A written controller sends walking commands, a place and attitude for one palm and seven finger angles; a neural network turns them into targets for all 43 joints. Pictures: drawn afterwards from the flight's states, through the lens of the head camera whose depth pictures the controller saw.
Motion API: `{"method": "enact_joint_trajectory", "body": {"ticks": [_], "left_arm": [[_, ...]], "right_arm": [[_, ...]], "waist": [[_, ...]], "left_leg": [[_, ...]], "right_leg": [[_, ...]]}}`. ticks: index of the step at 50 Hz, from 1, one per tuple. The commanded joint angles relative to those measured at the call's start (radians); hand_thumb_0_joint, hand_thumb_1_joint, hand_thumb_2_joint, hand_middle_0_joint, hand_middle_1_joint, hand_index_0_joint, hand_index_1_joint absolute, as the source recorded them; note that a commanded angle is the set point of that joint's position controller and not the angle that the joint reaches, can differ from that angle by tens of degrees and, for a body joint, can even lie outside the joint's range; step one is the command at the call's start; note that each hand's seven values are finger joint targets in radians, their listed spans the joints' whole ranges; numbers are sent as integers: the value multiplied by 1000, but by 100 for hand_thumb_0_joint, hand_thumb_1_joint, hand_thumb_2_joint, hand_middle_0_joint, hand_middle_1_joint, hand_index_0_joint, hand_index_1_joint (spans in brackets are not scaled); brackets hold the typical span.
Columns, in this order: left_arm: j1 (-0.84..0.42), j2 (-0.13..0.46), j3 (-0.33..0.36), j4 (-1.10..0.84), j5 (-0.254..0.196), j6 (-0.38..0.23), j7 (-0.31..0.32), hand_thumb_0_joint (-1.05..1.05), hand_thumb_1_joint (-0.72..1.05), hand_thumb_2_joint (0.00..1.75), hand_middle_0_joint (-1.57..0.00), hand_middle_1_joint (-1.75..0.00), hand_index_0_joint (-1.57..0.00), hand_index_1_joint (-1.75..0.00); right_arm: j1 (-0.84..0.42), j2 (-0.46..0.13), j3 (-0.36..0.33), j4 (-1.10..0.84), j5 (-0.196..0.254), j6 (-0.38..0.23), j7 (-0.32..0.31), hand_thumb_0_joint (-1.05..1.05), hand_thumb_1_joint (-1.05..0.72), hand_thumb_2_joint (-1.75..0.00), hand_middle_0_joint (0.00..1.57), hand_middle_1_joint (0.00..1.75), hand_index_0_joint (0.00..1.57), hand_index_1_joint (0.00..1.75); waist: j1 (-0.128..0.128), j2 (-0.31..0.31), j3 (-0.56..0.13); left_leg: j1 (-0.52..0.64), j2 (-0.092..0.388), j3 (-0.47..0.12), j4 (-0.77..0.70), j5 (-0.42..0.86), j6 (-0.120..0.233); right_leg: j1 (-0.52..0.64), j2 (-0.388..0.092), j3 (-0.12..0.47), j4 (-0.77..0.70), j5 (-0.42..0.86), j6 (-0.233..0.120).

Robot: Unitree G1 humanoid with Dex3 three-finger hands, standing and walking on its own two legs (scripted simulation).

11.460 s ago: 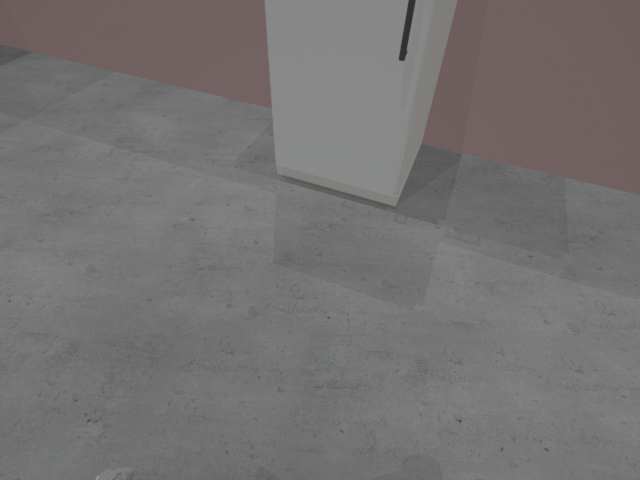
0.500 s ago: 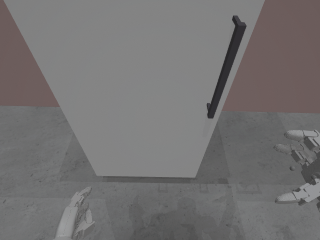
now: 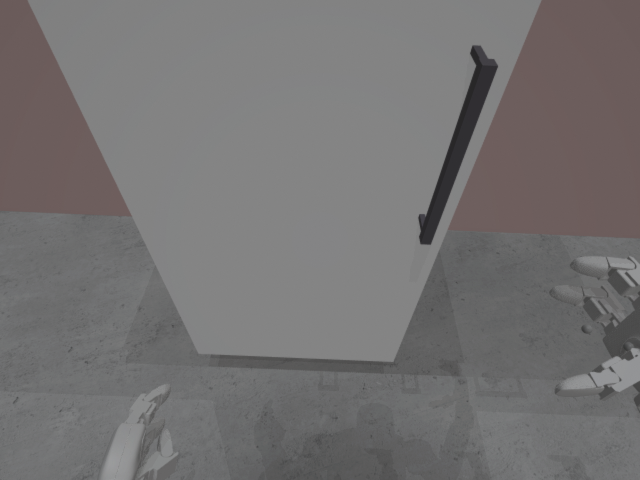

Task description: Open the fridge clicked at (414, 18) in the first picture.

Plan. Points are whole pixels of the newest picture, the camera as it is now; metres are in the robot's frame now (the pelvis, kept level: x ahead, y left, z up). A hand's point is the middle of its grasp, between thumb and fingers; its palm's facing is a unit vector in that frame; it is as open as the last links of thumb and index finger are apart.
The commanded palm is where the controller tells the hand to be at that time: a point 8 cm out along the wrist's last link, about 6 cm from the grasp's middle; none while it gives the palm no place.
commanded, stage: raise the hand to about handle height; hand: right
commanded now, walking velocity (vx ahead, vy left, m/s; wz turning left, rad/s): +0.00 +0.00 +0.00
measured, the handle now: (447, 161) +0.53 -0.17 +0.12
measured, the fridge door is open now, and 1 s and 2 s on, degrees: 0 0 0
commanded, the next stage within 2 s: move the hooked fingers beside the handle in 0.10 s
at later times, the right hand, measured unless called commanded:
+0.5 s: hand (565, 296) +0.31 -0.27 +0.11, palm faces +0.03 +1.00 -0.01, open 14.0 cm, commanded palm +0.29 -0.31 +0.11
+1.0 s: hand (534, 256) +0.37 -0.25 +0.10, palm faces +0.01 +1.00 +0.01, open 14.0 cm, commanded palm +0.35 -0.30 +0.10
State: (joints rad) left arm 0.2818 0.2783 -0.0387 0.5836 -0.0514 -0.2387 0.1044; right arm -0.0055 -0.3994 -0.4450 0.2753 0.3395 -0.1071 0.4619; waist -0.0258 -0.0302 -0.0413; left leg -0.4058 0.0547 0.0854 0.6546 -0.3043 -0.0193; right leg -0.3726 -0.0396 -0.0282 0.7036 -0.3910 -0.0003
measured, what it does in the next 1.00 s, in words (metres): stands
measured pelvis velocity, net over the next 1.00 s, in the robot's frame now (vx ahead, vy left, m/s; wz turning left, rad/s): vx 0.00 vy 0.00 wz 0.02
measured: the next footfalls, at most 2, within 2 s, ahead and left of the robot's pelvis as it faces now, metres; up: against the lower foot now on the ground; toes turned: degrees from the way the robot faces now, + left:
none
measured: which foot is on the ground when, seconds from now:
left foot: down 0.00-1.00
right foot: down 0.00-1.00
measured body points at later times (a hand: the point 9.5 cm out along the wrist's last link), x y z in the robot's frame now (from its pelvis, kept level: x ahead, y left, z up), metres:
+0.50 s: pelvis -0.01 +0.00 +0.00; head +0.02 +0.01 +0.45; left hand +0.14 +0.25 -0.08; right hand +0.30 -0.32 +0.11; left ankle +0.02 +0.14 -0.72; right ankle -0.02 -0.12 -0.72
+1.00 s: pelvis +0.00 +0.00 +0.00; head +0.04 +0.00 +0.44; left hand +0.10 +0.27 -0.10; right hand +0.37 -0.31 +0.10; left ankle +0.02 +0.14 -0.72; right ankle -0.02 -0.12 -0.72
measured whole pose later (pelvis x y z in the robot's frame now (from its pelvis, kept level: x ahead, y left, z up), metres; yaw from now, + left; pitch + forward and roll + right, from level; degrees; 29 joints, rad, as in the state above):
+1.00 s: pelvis +0.00 +0.00 +0.00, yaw +1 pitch +8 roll +1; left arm 0.33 0.28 -0.03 0.62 -0.05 -0.13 0.10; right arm -0.41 -0.46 -0.43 0.70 0.27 -0.19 0.45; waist 0.03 -0.02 -0.06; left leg -0.51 0.05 0.07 0.68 -0.30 -0.02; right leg -0.47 -0.04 -0.04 0.73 -0.39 0.00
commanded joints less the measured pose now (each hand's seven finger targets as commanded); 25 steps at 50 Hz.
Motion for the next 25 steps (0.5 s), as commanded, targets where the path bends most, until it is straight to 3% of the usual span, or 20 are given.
{"method": "enact_joint_trajectory", "body": {"ticks": [1, 7, 10, 12, 14, 16, 17, 21, 22, 25], "left_arm": [[-70, 126, 50, -151, -6, -59, 19, 0, 90, 90, -20, -30, -20, -30], [-74, 129, 44, -148, -6, -55, 17, 0, 90, 90, -20, -30, -20, -30], [-79, 129, 45, -151, -8, -52, 18, 0, 90, 90, -20, -30, -20, -30], [-74, 132, 44, -141, -5, -48, 25, 0, 90, 90, -20, -30, -20, -30], [-73, 131, 42, -137, -7, -47, 31, 0, 90, 90, -20, -30, -20, -30], [-66, 132, 42, -126, -6, -48, 38, 0, 90, 90, -20, -30, -20, -30], [-58, 135, 42, -121, -4, -45, 40, 0, 90, 90, -20, -30, -20, -30], [-49, 131, 42, -112, -5, -40, 40, 0, 90, 90, -20, -30, -20, -30], [-42, 135, 41, -111, -2, -36, 39, 0, 90, 90, -20, -30, -20, -30], [-35, 138, 44, -115, -5, -23, 31, 0, 90, 90, -20, -30, -20, -30]], "right_arm": [[-224, -268, -89, -218, 29, -66, 8, 0, 50, -30, 30, 120, 30, 120], [-219, -264, -99, -149, 48, -54, 21, 0, 50, -30, 30, 120, 30, 120], [-239, -251, -78, -140, 41, -46, 29, 0, 50, -30, 30, 120, 30, 120], [-330, -256, -58, -135, 33, -52, 28, 0, 50, -30, 30, 120, 30, 120], [-407, -272, -54, -129, 22, -63, 24, 0, 50, -30, 30, 120, 30, 120], [-492, -288, -48, -117, 10, -83, 14, 0, 50, -30, 30, 120, 30, 120], [-504, -316, -67, -96, 10, -90, 11, 0, 50, -30, 30, 120, 30, 120], [-537, -304, -50, -35, -5, -109, 11, 0, 50, -30, 30, 120, 30, 120], [-528, -320, -63, 7, -3, -100, 14, 0, 50, -30, 30, 120, 30, 120], [-508, -316, -63, 78, -7, -82, 18, 0, 50, -30, 30, 120, 30, 120]], "waist": [[7, -42, -186], [0, -5, -159], [6, -29, -161], [23, -9, -145], [32, -49, -149], [45, -49, -177], [42, -25, -171], [41, -83, -229], [33, -45, -231], [27, -47, -235]], "left_leg": [[115, -55, -9, -66, 206, 37], [120, -55, -16, -74, 197, 37], [102, -51, -21, -76, 172, 34], [88, -53, -26, -81, 148, 34], [68, -52, -30, -82, 112, 34], [57, -50, -31, -80, 92, 33], [69, -53, -36, -81, 85, 36], [74, -47, -30, -60, 129, 39], [93, -49, -35, -60, 139, 40], [92, -45, -30, -50, 172, 38]], "right_leg": [[52, 32, 41, -129, 276, -11], [22, 36, 34, -127, 254, -10], [15, 39, 29, -124, 226, -11], [11, 37, 30, -119, 208, -14], [16, 38, 34, -121, 179, -13], [27, 38, 38, -119, 164, -12], [14, 34, 40, -114, 166, -13], [32, 39, 40, -112, 200, -9], [12, 37, 37, -104, 205, -10], [-10, 38, 32, -106, 223, -7]]}}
